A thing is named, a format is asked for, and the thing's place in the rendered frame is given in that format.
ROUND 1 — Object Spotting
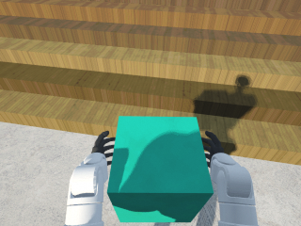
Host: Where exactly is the right robot forearm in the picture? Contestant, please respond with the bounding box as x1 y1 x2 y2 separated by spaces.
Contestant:
210 153 259 226

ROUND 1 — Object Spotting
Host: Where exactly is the robot right hand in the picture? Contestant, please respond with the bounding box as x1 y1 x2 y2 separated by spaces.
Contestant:
201 131 224 168

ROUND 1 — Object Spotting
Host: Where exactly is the carton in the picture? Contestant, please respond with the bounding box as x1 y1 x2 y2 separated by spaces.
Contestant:
106 116 214 223

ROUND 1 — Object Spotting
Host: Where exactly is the robot left hand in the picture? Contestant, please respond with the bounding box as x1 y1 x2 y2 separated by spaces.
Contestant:
91 131 116 166

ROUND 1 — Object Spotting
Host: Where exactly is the left robot forearm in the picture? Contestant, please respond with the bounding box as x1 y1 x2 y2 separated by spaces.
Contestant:
63 153 108 226

